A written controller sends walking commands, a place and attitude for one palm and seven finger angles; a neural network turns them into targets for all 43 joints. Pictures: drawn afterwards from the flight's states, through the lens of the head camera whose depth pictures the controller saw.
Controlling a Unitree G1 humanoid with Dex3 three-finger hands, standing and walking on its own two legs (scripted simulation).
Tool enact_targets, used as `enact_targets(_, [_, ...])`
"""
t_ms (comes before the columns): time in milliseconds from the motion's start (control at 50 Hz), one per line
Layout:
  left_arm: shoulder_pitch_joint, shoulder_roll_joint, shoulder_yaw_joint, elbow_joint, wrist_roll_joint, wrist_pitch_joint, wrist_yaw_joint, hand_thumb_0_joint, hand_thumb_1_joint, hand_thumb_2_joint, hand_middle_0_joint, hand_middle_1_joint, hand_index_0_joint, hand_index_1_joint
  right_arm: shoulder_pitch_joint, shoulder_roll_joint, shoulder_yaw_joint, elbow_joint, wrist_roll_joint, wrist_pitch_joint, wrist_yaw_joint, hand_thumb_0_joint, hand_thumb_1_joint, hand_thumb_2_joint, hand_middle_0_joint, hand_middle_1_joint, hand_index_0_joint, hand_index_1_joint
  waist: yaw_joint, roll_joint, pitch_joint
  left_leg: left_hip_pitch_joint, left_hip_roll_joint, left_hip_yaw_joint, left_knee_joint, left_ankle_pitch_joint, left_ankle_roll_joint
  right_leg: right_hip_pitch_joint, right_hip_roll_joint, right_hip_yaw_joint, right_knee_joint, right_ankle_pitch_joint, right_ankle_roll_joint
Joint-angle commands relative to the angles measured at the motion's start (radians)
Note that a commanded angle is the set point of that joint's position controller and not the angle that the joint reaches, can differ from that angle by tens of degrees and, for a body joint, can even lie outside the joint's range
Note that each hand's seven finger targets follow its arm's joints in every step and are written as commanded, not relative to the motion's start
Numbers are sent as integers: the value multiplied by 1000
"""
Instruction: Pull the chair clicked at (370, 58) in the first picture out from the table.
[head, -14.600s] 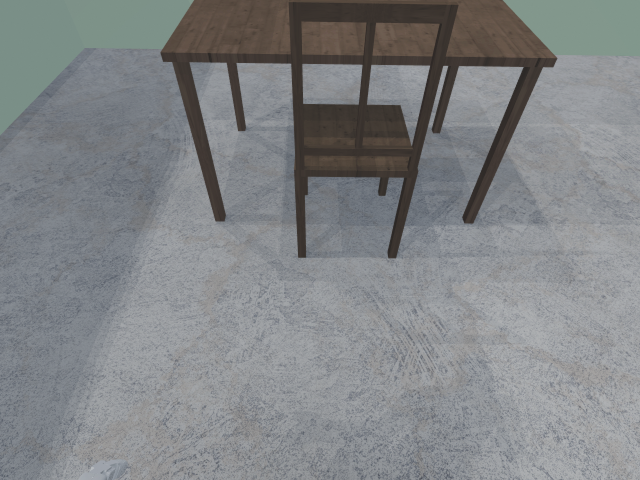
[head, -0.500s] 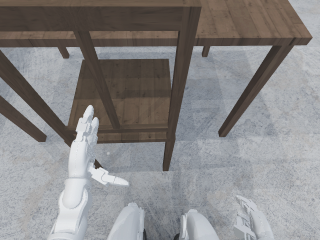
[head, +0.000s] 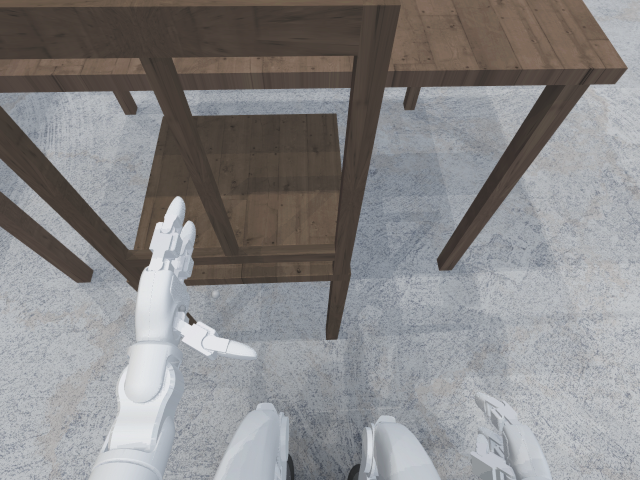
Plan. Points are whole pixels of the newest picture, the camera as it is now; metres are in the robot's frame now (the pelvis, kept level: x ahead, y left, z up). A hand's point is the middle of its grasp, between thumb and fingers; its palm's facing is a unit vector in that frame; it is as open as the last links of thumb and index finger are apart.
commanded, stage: push the fingers through the gap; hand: left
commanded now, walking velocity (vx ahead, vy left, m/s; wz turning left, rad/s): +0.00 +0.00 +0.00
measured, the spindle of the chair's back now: (205, 184) +0.45 +0.16 +0.07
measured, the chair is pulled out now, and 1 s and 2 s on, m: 0.00 0.00 0.00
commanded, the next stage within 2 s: hook a spindle and tug to test in 1.36 s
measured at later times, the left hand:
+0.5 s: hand (221, 256) +0.38 +0.14 +0.02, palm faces +0.06 -1.00 -0.04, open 16.9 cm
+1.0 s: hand (217, 220) +0.43 +0.16 +0.02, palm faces +0.09 -1.00 -0.03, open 16.9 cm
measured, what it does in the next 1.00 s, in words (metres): stands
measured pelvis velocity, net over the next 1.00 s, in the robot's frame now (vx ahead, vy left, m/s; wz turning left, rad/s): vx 0.00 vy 0.01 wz -0.02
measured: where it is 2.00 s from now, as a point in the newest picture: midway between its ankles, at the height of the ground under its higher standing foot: outside the picture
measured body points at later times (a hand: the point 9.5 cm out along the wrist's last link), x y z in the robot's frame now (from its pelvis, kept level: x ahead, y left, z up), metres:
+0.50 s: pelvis +0.00 +0.00 +0.00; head +0.12 +0.01 +0.44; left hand +0.37 +0.20 +0.03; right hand +0.13 -0.25 -0.12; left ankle +0.03 +0.10 -0.62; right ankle +0.01 -0.09 -0.62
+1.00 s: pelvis +0.00 +0.01 +0.00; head +0.13 +0.02 +0.43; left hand +0.42 +0.21 +0.02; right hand +0.09 -0.25 -0.12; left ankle +0.03 +0.10 -0.62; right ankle +0.01 -0.09 -0.62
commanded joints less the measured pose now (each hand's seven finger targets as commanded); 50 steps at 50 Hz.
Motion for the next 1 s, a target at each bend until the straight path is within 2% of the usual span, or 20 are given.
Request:
enact_targets(0, [-228, 87, 49, -169, -2, -54, -2, 0, -500, 300, -60, -80, -60, -80, 28, -138, -52, -115, 5, -39, -17, 0, -900, -900, 200, 300, 200, 300, -30, -33, -372, 269, -15, -75, -162, 274, -7, 197, 10, 107, -189, 307, 19])
enact_targets(20, [-236, 93, 59, -180, -4, -55, 1, 0, -500, 300, -60, -80, -60, -80, 30, -138, -52, -114, 4, -37, -17, 0, -900, -900, 200, 300, 200, 300, -20, -14, -399, 282, -17, -73, -164, 286, -8, 207, 9, 108, -185, 319, 19])
enact_targets(120, [-278, 96, 67, -141, 3, -48, 16, 0, -500, 300, -60, -80, -60, -80, 41, -136, -50, -108, 3, -29, -13, 0, -900, -900, 200, 300, 200, 300, -22, -11, -392, 298, -13, -79, -173, 304, -11, 196, 11, 100, -185, 327, 17])
enact_targets(160, [-300, 77, 49, -118, 5, -46, 18, 0, -500, 300, -60, -80, -60, -80, 44, -136, -51, -106, 2, -25, -12, 0, -900, -900, 200, 300, 200, 300, -35, -28, -390, 295, -13, -74, -169, 301, -9, 196, 11, 102, -190, 334, 21])
enact_targets(220, [-303, 107, 84, -96, 8, -53, 19, 0, -500, 300, -60, -80, -60, -80, 54, -139, -53, -102, 2, -21, -9, 0, -900, -900, 200, 300, 200, 300, -23, -18, -399, 297, -13, -72, -172, 322, -12, 210, 12, 104, -185, 355, 18])
enact_targets(300, [-361, 84, 64, -70, 11, -59, 21, 0, -500, 300, -60, -80, -60, -80, 59, -138, -54, -95, 1, -17, -4, 0, -900, -900, 200, 300, 200, 300, -37, -22, -396, 302, -13, -73, -169, 316, -11, 193, 12, 102, -187, 347, 20])
enact_targets(380, [-455, 119, 92, -18, 18, -69, 25, 0, -500, 300, -60, -80, -60, -80, 66, -143, -51, -82, 2, -14, -9, 0, -900, -900, 200, 300, 200, 300, -51, -24, -368, 272, -15, -73, -169, 271, -8, 180, 13, 110, -196, 307, 20])
enact_targets(400, [-470, 118, 93, -15, 19, -73, 24, 0, -500, 300, -60, -80, -60, -80, 70, -141, -51, -78, 0, -16, -9, 0, -900, -900, 200, 300, 200, 300, -45, -4, -388, 279, -16, -70, -166, 275, -10, 180, 12, 110, -192, 309, 20])
enact_targets(420, [-476, 141, 120, -8, 16, -77, 27, 0, -500, 300, -60, -80, -60, -80, 76, -144, -54, -72, 0, -15, -10, 0, -900, -900, 200, 300, 200, 300, -44, -18, -405, 290, -14, -71, -164, 293, -10, 189, 12, 111, -189, 328, 20])
enact_targets(440, [-477, 121, 100, -8, 17, -79, 23, 0, -500, 300, -60, -80, -60, -80, 77, -142, -54, -73, -1, -16, -8, 0, -900, -900, 200, 300, 200, 300, -43, 16, -411, 311, -13, -71, -168, 310, -13, 179, 13, 109, -188, 339, 19])
enact_targets(540, [-542, 135, 115, 52, 12, -70, 15, 0, -500, 300, -60, -80, -60, -80, 94, -147, -54, -58, -1, -11, -5, 0, -900, -900, 200, 300, 200, 300, -58, -4, -416, 297, -13, -72, -163, 307, -11, 183, 16, 111, -192, 342, 22])
enact_targets(580, [-539, 172, 155, 75, 11, -72, 13, 0, -500, 300, -60, -80, -60, -80, 102, -151, -55, -60, 0, -9, -7, 0, -900, -900, 200, 300, 200, 300, -48, -16, -435, 284, -15, -68, -163, 325, -11, 211, 16, 114, -185, 365, 20])
enact_targets(660, [-585, 154, 146, 111, 7, -75, 5, 0, -500, 300, -60, -80, -60, -80, 111, -148, -54, -49, -1, -7, -5, 0, -900, -900, 200, 300, 200, 300, -57, -1, -428, 294, -14, -68, -165, 317, -13, 191, 18, 112, -192, 354, 22])
enact_targets(720, [-632, 184, 172, 155, 10, -81, 5, 0, -500, 300, -60, -80, -60, -80, 120, -154, -54, -40, -2, -5, -5, 0, -900, -900, 200, 300, 200, 300, -66, -9, -412, 275, -14, -68, -161, 307, -13, 176, 19, 113, -191, 343, 22])
enact_targets(780, [-692, 169, 160, 169, 12, -90, 4, 0, -500, 300, -60, -80, -60, -80, 133, -158, -57, -31, -4, -6, -4, 0, -900, -900, 200, 300, 200, 300, -81, 9, -436, 306, -11, -75, -156, 322, -12, 149, 21, 105, -185, 342, 22])
enact_targets(820, [-678, 186, 180, 187, 14, -93, 2, 0, -500, 300, -60, -80, -60, -80, 140, -158, -58, -31, -5, -2, 0, 0, -900, -900, 200, 300, 200, 300, -68, 20, -453, 316, -12, -74, -160, 337, -16, 162, 23, 104, -185, 353, 20])
enact_targets(880, [-734, 213, 201, 237, 22, -94, 3, 0, -500, 300, -60, -80, -60, -80, 150, -163, -57, -19, -7, 4, -1, 0, -900, -900, 200, 300, 200, 300, -82, 9, -433, 296, -11, -77, -155, 324, -15, 143, 25, 103, -182, 339, 21])
enact_targets(920, [-745, 230, 222, 228, 21, -101, 4, 0, -500, 300, -60, -80, -60, -80, 154, -162, -57, -22, -10, 8, 1, 0, -900, -900, 200, 300, 200, 300, -71, 34, -476, 308, -12, -74, -154, 343, -16, 162, 25, 108, -179, 359, 21])
enact_targets(940, [-745, 228, 222, 249, 20, -100, 3, 0, -500, 300, -60, -80, -60, -80, 158, -162, -55, -20, -11, 11, 2, 0, -900, -900, 200, 300, 200, 300, -77, 12, -470, 303, -12, -75, -155, 345, -16, 165, 27, 106, -181, 362, 21])
enact_targets(980, [-731, 211, 212, 270, 20, -99, -5, 0, -500, 300, -60, -80, -60, -80, 163, -162, -57, -25, -10, 13, 5, 0, -900, -900, 200, 300, 200, 300, -77, 31, -460, 315, -11, -77, -160, 356, -17, 149, 29, 101, -180, 361, 19])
